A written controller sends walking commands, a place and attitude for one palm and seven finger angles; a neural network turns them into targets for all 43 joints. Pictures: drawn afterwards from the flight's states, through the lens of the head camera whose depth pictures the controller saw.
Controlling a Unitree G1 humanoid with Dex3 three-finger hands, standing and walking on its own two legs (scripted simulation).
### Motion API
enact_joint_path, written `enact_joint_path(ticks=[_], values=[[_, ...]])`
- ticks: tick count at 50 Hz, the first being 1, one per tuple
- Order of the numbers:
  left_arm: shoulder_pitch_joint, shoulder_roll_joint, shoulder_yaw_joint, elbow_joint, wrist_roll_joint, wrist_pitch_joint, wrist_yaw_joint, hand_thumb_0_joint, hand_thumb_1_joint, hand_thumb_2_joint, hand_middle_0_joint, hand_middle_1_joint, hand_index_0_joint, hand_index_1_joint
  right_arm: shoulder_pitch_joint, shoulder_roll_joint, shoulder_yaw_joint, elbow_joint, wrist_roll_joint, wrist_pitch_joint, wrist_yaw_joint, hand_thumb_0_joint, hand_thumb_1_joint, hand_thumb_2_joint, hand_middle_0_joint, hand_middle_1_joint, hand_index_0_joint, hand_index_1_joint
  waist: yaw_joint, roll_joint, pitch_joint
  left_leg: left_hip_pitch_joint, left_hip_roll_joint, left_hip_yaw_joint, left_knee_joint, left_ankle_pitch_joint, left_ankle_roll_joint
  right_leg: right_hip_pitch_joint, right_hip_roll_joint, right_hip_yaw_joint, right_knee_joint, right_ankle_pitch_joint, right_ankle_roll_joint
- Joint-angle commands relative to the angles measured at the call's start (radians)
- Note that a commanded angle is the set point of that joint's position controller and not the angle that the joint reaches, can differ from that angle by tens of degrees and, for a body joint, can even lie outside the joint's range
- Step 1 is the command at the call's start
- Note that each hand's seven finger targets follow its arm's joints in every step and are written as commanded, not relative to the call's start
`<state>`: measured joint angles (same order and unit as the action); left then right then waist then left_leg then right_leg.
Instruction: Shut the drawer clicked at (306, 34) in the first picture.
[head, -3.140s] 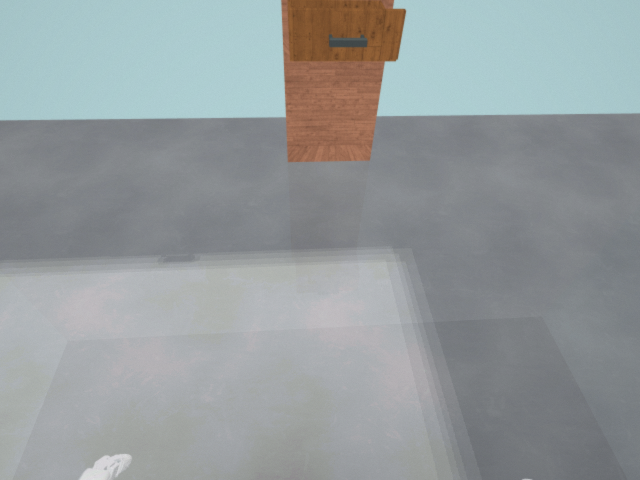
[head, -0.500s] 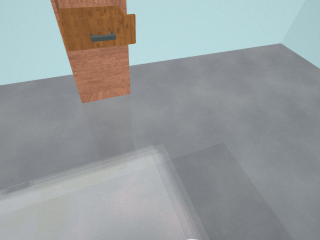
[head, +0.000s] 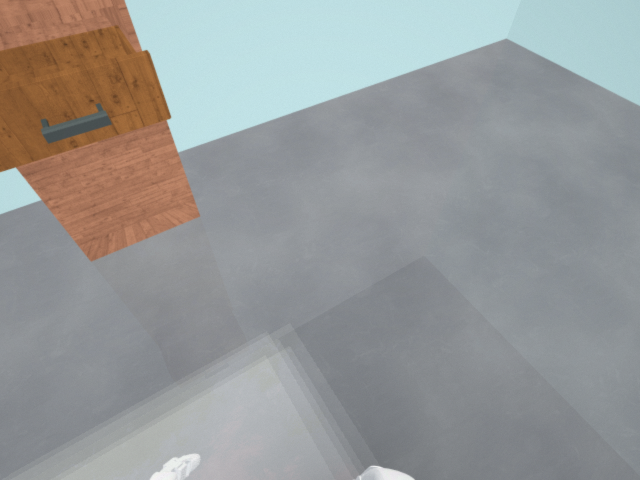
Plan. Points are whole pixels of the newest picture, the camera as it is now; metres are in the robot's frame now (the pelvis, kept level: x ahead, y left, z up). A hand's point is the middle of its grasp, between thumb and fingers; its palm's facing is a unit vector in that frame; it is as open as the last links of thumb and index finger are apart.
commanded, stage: walk to a spot facing it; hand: left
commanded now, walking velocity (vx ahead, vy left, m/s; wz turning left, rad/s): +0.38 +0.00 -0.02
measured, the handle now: (75, 121) +0.78 +0.52 -0.02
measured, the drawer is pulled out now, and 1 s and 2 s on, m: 0.28 0.28 0.28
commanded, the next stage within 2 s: turn to face it in 0.64 s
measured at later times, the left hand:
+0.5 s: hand out of the picture +0.11 +0.20 -0.17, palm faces +0.14 -0.98 -0.12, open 7.4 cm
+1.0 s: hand (233, 263) +0.51 +0.17 -0.14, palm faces -0.08 -0.97 -0.22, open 7.4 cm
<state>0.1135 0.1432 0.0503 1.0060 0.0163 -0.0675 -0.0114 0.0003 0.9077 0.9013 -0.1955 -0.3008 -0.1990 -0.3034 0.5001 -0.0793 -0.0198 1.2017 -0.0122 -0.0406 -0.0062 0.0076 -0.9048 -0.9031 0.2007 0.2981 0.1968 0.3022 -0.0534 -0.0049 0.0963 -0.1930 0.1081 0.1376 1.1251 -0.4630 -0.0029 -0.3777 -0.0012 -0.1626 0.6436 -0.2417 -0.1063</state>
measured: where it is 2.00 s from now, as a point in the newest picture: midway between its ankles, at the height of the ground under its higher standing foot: (319, 430)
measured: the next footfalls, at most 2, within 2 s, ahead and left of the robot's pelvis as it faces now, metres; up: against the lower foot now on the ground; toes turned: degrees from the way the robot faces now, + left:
left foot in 0.46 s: +0.33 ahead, +0.16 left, +0.00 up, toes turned +11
right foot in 0.92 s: +0.49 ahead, -0.11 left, +0.00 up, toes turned -14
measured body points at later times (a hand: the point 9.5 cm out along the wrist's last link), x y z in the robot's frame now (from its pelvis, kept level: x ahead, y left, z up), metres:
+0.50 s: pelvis +0.22 +0.05 +0.00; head +0.23 +0.07 +0.45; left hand +0.11 +0.25 -0.16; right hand +0.35 -0.18 -0.12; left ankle +0.29 +0.15 -0.72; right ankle +0.08 -0.06 -0.68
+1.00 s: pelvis +0.37 +0.01 +0.00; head +0.39 -0.02 +0.45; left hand +0.51 +0.22 -0.13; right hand +0.28 -0.19 -0.17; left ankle +0.30 +0.14 -0.68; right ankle +0.45 -0.10 -0.72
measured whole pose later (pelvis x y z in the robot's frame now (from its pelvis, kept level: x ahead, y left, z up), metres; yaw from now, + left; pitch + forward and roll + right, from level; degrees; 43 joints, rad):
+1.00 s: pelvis +0.37 +0.01 +0.00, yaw -3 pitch -2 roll +1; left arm 0.10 0.15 0.04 0.98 0.02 -0.05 0.01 0.00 0.91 0.90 -0.19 -0.30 -0.20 -0.30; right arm 0.39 -0.14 -0.03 1.12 -0.01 0.01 -0.01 0.00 -0.91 -0.90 0.20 0.30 0.19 0.30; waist -0.07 0.04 0.08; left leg -0.27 0.09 0.11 0.96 -0.58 -0.02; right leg -0.39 -0.10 -0.18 0.63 -0.21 -0.04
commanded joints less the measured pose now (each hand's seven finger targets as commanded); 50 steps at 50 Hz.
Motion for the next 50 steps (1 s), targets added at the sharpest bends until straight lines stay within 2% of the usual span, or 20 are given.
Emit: enact_joint_path(ticks=[1,5,12,17,19,21,22,23,24,25,27,30,37,40,43,44,45,46,47,50], values=[[0.199,0.137,0.024,0.035,-0.006,-0.001,0.025,0.000,0.900,0.900,-0.200,-0.300,-0.200,-0.300,-0.092,-0.089,-0.033,-0.127,-0.005,-0.014,-0.007,0.000,-0.900,-0.900,0.200,0.300,0.200,0.300,0.065,0.014,-0.043,-0.358,0.071,-0.121,0.183,0.143,0.007,0.193,-0.322,0.363,-0.404,0.180,-0.085],[0.184,0.092,0.017,0.025,0.007,-0.018,0.027,0.000,0.900,0.900,-0.200,-0.300,-0.200,-0.300,-0.033,-0.063,-0.040,-0.119,-0.017,0.023,0.004,0.000,-0.900,-0.900,0.200,0.300,0.200,0.300,0.006,-0.065,-0.023,-0.318,0.075,-0.089,0.046,0.228,-0.021,0.053,-0.245,0.205,-0.468,0.098,-0.054],[0.294,0.117,0.011,0.062,0.004,-0.030,0.023,0.000,0.900,0.900,-0.200,-0.300,-0.200,-0.300,-0.318,-0.108,-0.039,-0.230,-0.015,0.008,0.032,0.000,-0.900,-0.900,0.200,0.300,0.200,0.300,0.071,-0.099,0.022,-0.461,0.068,-0.065,-0.248,0.316,-0.037,0.239,-0.246,0.196,-0.471,0.177,-0.059],[0.367,0.148,0.010,0.095,0.007,-0.023,0.028,0.000,0.900,0.900,-0.200,-0.300,-0.200,-0.300,-0.446,-0.118,-0.028,-0.275,-0.013,-0.006,0.043,0.000,-0.900,-0.900,0.200,0.300,0.200,0.300,0.108,-0.069,0.028,-0.400,0.016,-0.012,-0.431,0.268,-0.005,0.368,-0.265,0.185,-0.413,0.366,-0.041],[0.351,0.165,0.016,0.096,0.009,-0.021,0.029,0.000,0.900,0.900,-0.200,-0.300,-0.200,-0.300,-0.404,-0.136,-0.033,-0.271,-0.012,-0.013,0.038,0.000,-0.900,-0.900,0.200,0.300,0.200,0.300,0.078,-0.055,0.007,-0.288,-0.010,0.013,-0.492,0.222,0.017,0.367,-0.275,0.166,-0.335,0.469,-0.038],[0.327,0.162,0.015,0.096,0.002,-0.019,0.029,0.000,0.900,0.900,-0.200,-0.300,-0.200,-0.300,-0.198,-0.180,-0.046,-0.203,-0.020,-0.023,0.020,0.000,-0.900,-0.900,0.200,0.300,0.200,0.300,-0.021,-0.013,-0.100,0.048,-0.058,0.031,-0.608,0.285,0.044,0.270,-0.211,0.098,-0.061,0.609,0.006],[0.341,0.127,0.013,0.082,-0.007,-0.018,0.022,0.000,0.900,0.900,-0.200,-0.300,-0.200,-0.300,-0.041,-0.276,-0.069,-0.168,-0.031,-0.030,0.007,0.000,-0.900,-0.900,0.200,0.300,0.200,0.300,-0.078,0.137,-0.218,0.324,0.113,-0.179,-0.652,0.321,0.104,0.073,-0.127,0.044,0.197,0.383,0.058],[0.354,0.075,-0.003,0.054,-0.016,-0.016,0.012,0.000,0.900,0.900,-0.200,-0.300,-0.200,-0.300,0.079,-0.395,-0.093,-0.144,-0.027,-0.029,-0.001,0.000,-0.900,-0.900,0.200,0.300,0.200,0.300,-0.090,0.369,-0.314,0.498,0.375,-0.540,-0.760,0.394,0.206,-0.165,0.006,0.029,0.535,-0.287,0.091],[0.294,0.120,0.010,0.039,-0.007,-0.015,0.018,0.000,0.900,0.900,-0.200,-0.300,-0.200,-0.300,0.056,-0.365,-0.084,-0.144,-0.013,-0.020,-0.009,0.000,-0.900,-0.900,0.200,0.300,0.200,0.300,-0.083,0.219,-0.278,0.447,0.400,-0.568,-0.818,0.385,0.235,-0.233,-0.021,0.144,0.657,-0.321,0.070],[0.251,0.101,0.014,0.038,-0.003,-0.010,0.016,0.000,0.900,0.900,-0.200,-0.300,-0.200,-0.300,-0.036,-0.324,-0.076,-0.162,-0.012,-0.021,-0.009,0.000,-0.900,-0.900,0.200,0.300,0.200,0.300,-0.052,0.121,-0.177,0.304,0.372,-0.448,-0.846,0.295,0.222,-0.261,-0.070,0.145,0.687,-0.262,0.066],[0.234,0.069,0.017,0.051,0.005,0.009,0.005,0.000,0.900,0.900,-0.200,-0.300,-0.200,-0.300,-0.165,-0.220,-0.047,-0.198,-0.014,-0.034,-0.013,0.000,-0.900,-0.900,0.200,0.300,0.200,0.300,0.007,0.092,-0.037,0.080,0.310,-0.309,-0.907,0.254,0.162,-0.234,-0.120,0.172,0.671,-0.125,0.079],[0.309,0.018,0.015,0.069,0.013,0.047,0.003,0.000,0.900,0.900,-0.200,-0.300,-0.200,-0.300,-0.186,-0.164,-0.032,-0.188,-0.010,-0.048,-0.018,0.000,-0.900,-0.900,0.200,0.300,0.200,0.300,0.070,0.099,-0.030,-0.013,0.241,-0.107,-0.918,0.403,0.126,-0.173,-0.125,0.159,0.590,-0.040,0.096],[0.151,0.028,0.028,-0.030,0.013,0.080,-0.015,0.000,0.900,0.900,-0.200,-0.300,-0.200,-0.300,-0.154,-0.195,-0.046,-0.190,-0.010,-0.039,-0.016,0.000,-0.900,-0.900,0.200,0.300,0.200,0.300,0.060,0.126,0.032,0.028,0.220,0.058,-0.926,0.519,0.139,-0.235,-0.139,0.091,0.285,0.087,0.131],[0.110,0.026,0.011,-0.037,0.010,0.059,0.000,0.000,0.900,0.900,-0.200,-0.300,-0.200,-0.300,-0.115,-0.197,-0.041,-0.161,-0.016,-0.030,-0.014,0.000,-0.900,-0.900,0.200,0.300,0.200,0.300,0.039,0.106,0.015,0.040,0.209,0.049,-0.838,0.686,0.145,-0.090,-0.104,0.061,0.073,0.071,0.114],[0.192,0.057,0.009,-0.005,0.013,0.038,0.012,0.000,0.900,0.900,-0.200,-0.300,-0.200,-0.300,-0.110,-0.194,-0.036,-0.140,-0.010,-0.015,-0.012,0.000,-0.900,-0.900,0.200,0.300,0.200,0.300,0.082,0.075,-0.058,-0.001,0.161,0.021,-0.680,0.658,0.099,0.158,-0.056,0.010,-0.095,0.159,0.117],[0.242,0.096,0.014,0.013,0.017,0.027,0.017,0.000,0.900,0.900,-0.200,-0.300,-0.200,-0.300,-0.105,-0.175,-0.029,-0.137,-0.003,-0.014,-0.009,0.000,-0.900,-0.900,0.200,0.300,0.200,0.300,0.108,0.027,-0.099,-0.042,0.116,0.033,-0.594,0.550,0.063,0.272,-0.085,0.036,-0.156,0.273,0.124],[0.301,0.181,0.032,0.028,0.021,0.013,0.027,0.000,0.900,0.900,-0.200,-0.300,-0.200,-0.300,-0.082,-0.131,-0.023,-0.142,0.002,-0.012,-0.004,0.000,-0.900,-0.900,0.200,0.300,0.200,0.300,0.130,-0.135,-0.188,-0.181,0.038,0.073,-0.393,0.263,0.014,0.444,-0.273,0.218,-0.155,0.497,0.079],[0.344,0.262,0.044,0.028,0.009,0.014,0.026,0.000,0.900,0.900,-0.200,-0.300,-0.200,-0.300,-0.049,-0.111,-0.024,-0.165,0.010,0.005,-0.007,0.000,-0.900,-0.900,0.200,0.300,0.200,0.300,0.122,-0.265,-0.274,-0.219,-0.051,0.027,-0.159,-0.175,-0.013,0.468,-0.465,0.375,-0.229,0.692,-0.032],[0.303,0.267,0.039,0.008,0.001,0.022,0.028,0.000,0.900,0.900,-0.200,-0.300,-0.200,-0.300,-0.064,-0.132,-0.029,-0.174,0.011,0.024,-0.015,0.000,-0.900,-0.900,0.200,0.300,0.200,0.300,0.116,-0.181,-0.249,-0.219,-0.033,-0.065,-0.057,-0.231,-0.011,0.374,-0.484,0.347,-0.282,0.613,-0.080],[0.119,0.195,0.034,-0.044,0.003,0.037,0.049,0.000,0.900,0.900,-0.200,-0.300,-0.200,-0.300,-0.121,-0.139,-0.036,-0.177,0.003,0.051,-0.007,0.000,-0.900,-0.900,0.200,0.300,0.200,0.300,0.077,-0.194,-0.164,-0.286,0.015,-0.109,0.083,-0.084,-0.031,0.233,-0.437,0.259,-0.333,0.364,-0.059]])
